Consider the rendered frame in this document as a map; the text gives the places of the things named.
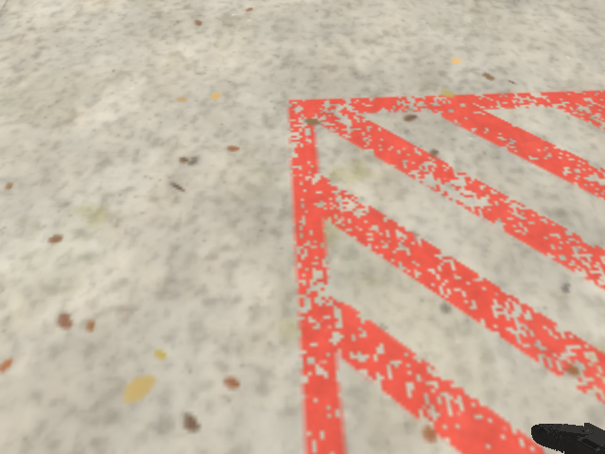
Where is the right robot hand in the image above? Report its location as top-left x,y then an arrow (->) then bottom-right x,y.
531,423 -> 605,454

